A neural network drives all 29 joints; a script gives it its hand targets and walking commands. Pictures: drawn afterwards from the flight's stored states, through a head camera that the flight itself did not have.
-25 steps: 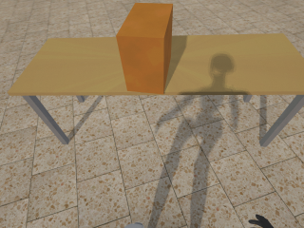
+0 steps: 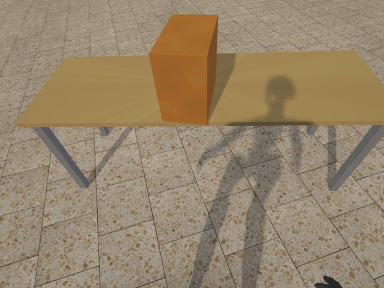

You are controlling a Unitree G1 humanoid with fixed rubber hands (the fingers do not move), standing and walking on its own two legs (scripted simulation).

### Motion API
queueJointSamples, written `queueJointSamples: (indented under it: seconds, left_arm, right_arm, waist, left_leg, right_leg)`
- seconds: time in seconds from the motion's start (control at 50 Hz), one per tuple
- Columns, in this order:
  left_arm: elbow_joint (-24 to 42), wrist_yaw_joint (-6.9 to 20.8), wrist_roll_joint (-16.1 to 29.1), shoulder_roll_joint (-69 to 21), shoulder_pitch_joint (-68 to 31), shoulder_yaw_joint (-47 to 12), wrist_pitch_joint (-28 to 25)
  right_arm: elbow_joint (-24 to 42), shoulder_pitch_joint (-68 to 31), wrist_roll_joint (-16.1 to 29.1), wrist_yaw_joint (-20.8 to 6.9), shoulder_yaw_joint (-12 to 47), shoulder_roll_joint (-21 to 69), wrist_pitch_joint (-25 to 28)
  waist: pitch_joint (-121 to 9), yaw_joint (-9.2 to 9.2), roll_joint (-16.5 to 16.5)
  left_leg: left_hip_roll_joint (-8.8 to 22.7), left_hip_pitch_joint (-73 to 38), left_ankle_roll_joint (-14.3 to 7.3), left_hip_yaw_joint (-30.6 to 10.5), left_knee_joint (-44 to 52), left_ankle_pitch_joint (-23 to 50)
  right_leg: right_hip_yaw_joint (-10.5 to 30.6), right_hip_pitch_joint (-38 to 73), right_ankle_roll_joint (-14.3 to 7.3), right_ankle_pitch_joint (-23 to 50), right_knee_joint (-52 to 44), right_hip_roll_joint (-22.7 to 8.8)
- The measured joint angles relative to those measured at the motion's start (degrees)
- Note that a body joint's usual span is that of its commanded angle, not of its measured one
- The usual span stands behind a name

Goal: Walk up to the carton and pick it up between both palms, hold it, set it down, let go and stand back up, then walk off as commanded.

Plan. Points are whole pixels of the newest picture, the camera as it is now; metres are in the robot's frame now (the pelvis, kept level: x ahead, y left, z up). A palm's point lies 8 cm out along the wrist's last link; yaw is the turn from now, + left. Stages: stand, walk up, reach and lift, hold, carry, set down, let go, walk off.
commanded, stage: stand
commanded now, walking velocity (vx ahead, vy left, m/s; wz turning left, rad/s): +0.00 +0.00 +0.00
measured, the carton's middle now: (189, 69) +0.90 +0.02 -0.02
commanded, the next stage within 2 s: none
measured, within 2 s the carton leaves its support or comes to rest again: neither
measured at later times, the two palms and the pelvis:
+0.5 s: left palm out of the picture +0.07 +0.33 -0.09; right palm out of the picture +0.09 -0.28 -0.12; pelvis -0.01 +0.01 +0.01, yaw +0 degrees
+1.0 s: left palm out of the picture +0.08 +0.33 -0.08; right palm out of the picture +0.09 -0.28 -0.11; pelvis +0.00 +0.00 +0.01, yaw +0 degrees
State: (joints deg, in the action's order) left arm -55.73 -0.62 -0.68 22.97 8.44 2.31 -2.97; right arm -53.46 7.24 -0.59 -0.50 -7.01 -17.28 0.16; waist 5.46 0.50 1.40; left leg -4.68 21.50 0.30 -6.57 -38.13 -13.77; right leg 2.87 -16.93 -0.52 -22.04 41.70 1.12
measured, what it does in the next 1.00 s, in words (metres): stands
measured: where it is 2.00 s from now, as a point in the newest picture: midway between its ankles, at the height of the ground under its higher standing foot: outside the picture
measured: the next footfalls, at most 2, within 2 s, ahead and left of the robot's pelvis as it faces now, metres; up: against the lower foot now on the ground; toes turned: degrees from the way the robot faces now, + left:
none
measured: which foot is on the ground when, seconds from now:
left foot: down 0.00-1.00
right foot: down 0.00-1.00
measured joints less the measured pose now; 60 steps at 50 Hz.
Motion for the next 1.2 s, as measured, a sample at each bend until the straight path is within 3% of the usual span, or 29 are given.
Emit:
queueJointSamples:
  seconds: [1.2]
  left_arm:
    - [-1.7,0.1,0.0,0.0,0.0,-0.1,0.2]
  right_arm:
    - [-1.8,0.0,0.0,0.0,0.0,0.0,0.0]
  waist:
    - [-1.6,0.00,0.0]
  left_leg:
    - [0.0,-0.3,-0.3,0.0,4.3,2.9]
  right_leg:
    - [0.1,0.0,0.0,2.6,-3.8,-0.4]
